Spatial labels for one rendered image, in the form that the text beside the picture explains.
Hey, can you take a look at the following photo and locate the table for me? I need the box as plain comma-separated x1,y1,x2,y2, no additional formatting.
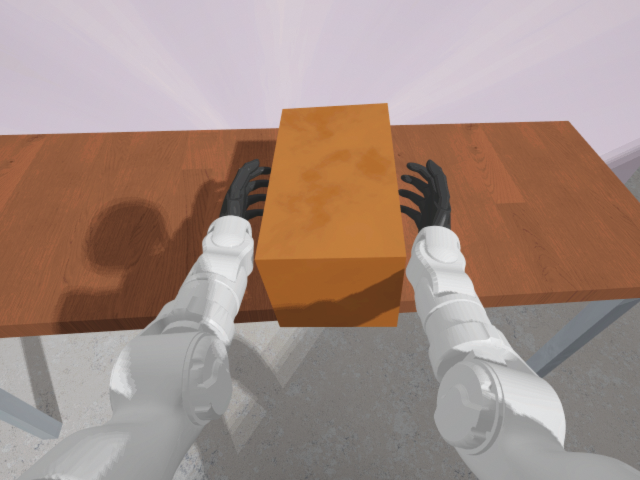
0,121,640,440

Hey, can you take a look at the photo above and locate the left robot hand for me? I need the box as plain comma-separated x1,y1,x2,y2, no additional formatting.
219,159,271,221

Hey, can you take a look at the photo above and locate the robot right forearm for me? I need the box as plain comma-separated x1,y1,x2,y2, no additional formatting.
406,226,538,383

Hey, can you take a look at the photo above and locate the carton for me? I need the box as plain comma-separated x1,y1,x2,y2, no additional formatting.
255,103,406,327

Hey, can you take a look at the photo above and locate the robot left upper arm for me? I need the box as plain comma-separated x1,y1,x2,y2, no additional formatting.
16,331,233,480

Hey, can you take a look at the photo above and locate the right robot hand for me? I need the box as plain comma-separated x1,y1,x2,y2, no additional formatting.
398,160,451,233

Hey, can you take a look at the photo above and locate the robot left forearm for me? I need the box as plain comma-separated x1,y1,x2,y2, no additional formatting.
109,215,254,411

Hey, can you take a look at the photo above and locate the robot right upper arm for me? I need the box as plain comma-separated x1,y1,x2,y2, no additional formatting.
434,359,640,480

